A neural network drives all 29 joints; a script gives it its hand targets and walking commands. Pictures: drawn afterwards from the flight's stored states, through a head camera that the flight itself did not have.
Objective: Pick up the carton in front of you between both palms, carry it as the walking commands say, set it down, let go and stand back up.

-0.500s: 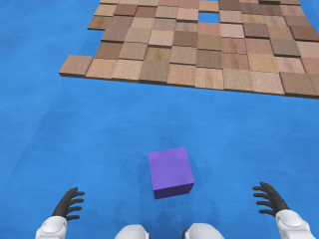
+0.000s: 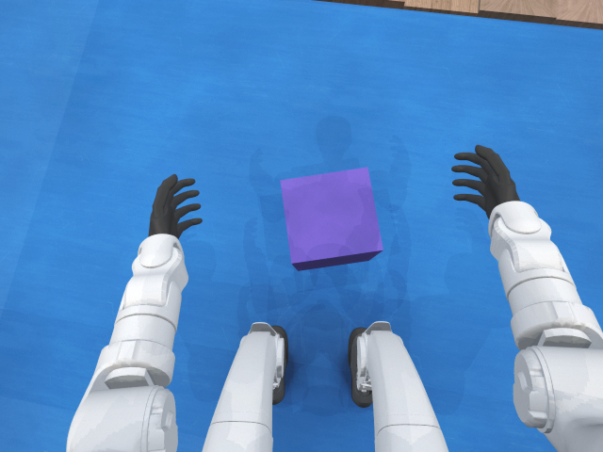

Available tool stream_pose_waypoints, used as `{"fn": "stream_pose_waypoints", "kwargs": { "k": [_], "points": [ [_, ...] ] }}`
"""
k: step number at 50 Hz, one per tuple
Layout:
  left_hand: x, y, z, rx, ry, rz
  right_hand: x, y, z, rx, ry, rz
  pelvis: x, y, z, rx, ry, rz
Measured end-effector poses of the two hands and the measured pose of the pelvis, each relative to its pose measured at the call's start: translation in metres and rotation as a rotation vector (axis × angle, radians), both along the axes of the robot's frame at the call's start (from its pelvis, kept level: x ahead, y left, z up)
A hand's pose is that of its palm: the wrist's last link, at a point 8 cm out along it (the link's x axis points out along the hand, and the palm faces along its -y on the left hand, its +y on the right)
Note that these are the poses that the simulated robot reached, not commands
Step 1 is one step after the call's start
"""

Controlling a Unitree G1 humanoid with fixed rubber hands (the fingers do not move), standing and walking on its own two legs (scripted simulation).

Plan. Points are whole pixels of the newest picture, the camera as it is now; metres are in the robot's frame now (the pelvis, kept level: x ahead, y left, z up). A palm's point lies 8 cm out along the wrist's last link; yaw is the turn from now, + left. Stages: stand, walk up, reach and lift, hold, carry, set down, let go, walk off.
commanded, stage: reach and lift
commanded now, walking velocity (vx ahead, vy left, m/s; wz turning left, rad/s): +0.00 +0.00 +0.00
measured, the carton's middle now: (329, 224) +0.46 -0.02 -0.56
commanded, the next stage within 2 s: none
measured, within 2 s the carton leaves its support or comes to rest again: neither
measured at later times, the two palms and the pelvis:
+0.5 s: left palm (218, 193) +0.45 +0.17 -0.19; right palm (445, 158) +0.50 -0.21 -0.19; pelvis -0.03 +0.00 -0.06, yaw +0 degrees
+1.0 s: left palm (245, 224) +0.44 +0.17 -0.42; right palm (409, 204) +0.48 -0.20 -0.42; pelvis -0.07 +0.01 -0.26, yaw +2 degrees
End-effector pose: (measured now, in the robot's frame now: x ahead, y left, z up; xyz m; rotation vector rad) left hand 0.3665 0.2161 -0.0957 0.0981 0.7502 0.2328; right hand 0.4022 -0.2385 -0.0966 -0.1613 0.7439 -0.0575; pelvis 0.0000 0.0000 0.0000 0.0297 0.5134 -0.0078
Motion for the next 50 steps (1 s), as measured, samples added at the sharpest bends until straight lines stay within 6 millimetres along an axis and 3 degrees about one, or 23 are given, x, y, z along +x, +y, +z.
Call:
{"fn": "stream_pose_waypoints", "kwargs": {
  "k": [11,15,19,26,31,38,44,50],
  "points": [
    [0.069,-0.031,-0.015,-0.06,-0.09,0.05,0.078,0.02,-0.009,0.078,-0.066,0.028,-0.043,-0.005,-0.028,0.004,0.125,-0.011],
    [0.086,-0.041,-0.027,-0.062,-0.099,0.053,0.098,0.026,-0.021,0.088,-0.074,0.042,-0.045,-0.005,-0.037,0.009,0.169,-0.016],
    [0.088,-0.045,-0.047,-0.052,-0.09,0.056,0.105,0.028,-0.043,0.086,-0.068,0.038,-0.039,-0.005,-0.041,0.016,0.224,-0.016],
    [0.082,-0.042,-0.106,-0.048,-0.059,0.054,0.098,0.032,-0.105,0.081,-0.035,0.016,-0.024,-0.004,-0.069,0.022,0.327,-0.013],
    [0.08,-0.04,-0.167,-0.057,-0.043,0.045,0.087,0.036,-0.168,0.07,-0.02,-0.006,-0.023,-0.001,-0.111,0.023,0.389,-0.007],
    [0.08,-0.038,-0.245,-0.051,-0.055,0.027,0.079,0.029,-0.251,0.057,-0.045,-0.031,-0.036,0.006,-0.179,0.024,0.387,0.002],
    [0.079,-0.038,-0.285,-0.059,-0.069,0.03,0.08,0.03,-0.291,0.062,-0.067,-0.03,-0.053,0.01,-0.23,0.028,0.309,0.004],
    [0.076,-0.042,-0.324,-0.077,-0.033,0.029,0.081,0.038,-0.324,0.073,-0.035,-0.021,-0.068,0.009,-0.264,0.031,0.237,0.007]
  ]
}}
